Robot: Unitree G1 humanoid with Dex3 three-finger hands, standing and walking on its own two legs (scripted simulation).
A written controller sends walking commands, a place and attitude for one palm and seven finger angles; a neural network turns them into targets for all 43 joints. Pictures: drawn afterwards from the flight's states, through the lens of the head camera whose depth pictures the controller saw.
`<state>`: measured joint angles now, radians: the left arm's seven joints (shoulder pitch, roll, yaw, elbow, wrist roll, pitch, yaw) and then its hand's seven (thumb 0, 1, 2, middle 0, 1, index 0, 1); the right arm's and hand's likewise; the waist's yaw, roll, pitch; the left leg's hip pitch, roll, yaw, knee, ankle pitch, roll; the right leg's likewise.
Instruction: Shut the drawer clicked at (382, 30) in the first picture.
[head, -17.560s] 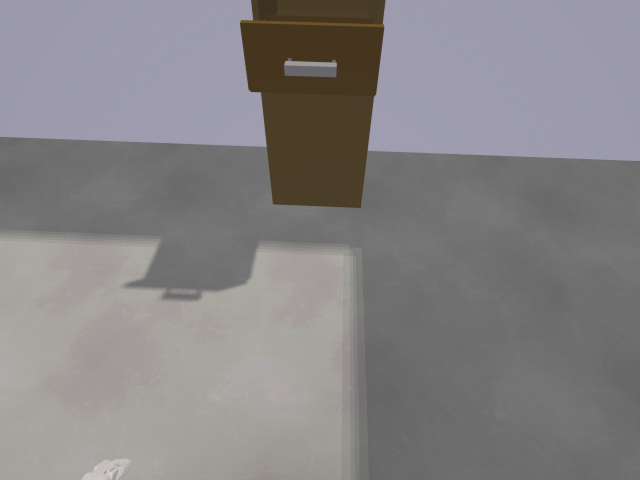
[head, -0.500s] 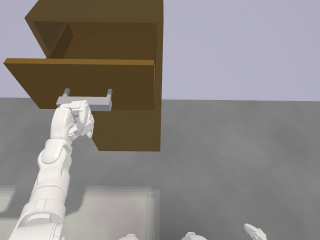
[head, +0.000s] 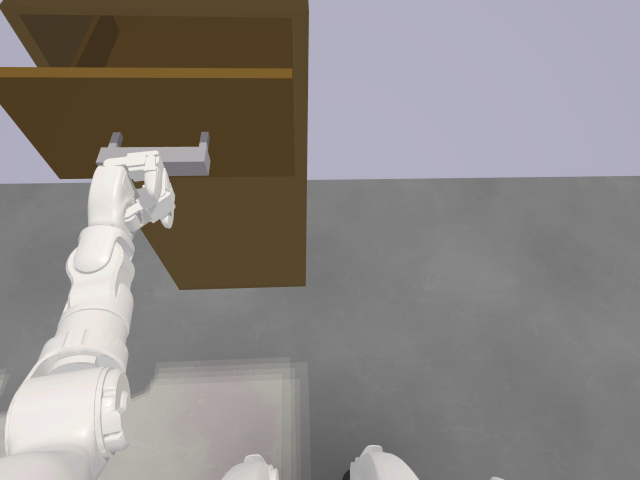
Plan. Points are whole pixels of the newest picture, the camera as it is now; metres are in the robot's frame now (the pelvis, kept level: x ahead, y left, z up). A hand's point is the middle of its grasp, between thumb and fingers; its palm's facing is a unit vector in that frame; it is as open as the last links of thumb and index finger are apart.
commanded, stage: push the drawer shut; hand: left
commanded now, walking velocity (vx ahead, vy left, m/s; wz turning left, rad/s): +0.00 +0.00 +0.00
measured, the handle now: (158, 150) +0.53 +0.21 +0.07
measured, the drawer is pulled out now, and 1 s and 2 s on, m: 0.14 0.01 0.00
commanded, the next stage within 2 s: pull the fist back off the drawer in 1.44 s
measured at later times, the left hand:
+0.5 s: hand (179, 160) +0.51 +0.17 +0.07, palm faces +0.02 -1.00 -0.02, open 3.4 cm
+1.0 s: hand (182, 125) +0.58 +0.18 +0.08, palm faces +0.02 -1.00 -0.01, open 3.4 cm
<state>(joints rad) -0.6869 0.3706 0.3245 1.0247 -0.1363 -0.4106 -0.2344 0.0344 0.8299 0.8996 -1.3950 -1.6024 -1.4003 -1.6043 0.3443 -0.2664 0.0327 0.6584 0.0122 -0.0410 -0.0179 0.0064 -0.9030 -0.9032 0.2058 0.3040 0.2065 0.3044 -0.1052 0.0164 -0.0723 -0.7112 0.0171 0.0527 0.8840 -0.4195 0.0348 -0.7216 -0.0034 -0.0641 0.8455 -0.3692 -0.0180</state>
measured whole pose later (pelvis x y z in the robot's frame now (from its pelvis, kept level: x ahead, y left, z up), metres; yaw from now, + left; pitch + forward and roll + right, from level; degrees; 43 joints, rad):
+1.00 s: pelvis +0.01 +0.00 -0.02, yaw -2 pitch +24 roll -4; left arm -1.10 0.62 0.46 1.30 -0.01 -0.34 -0.21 0.05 0.85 0.90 -1.39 -1.60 -1.40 -1.60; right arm 0.44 -0.28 0.05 0.63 -0.05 0.05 0.01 0.00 -0.90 -0.90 0.21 0.30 0.21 0.30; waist -0.24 0.04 -0.08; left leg -0.94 0.05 0.03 0.98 -0.46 0.04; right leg -0.92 0.03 -0.08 0.88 -0.38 -0.02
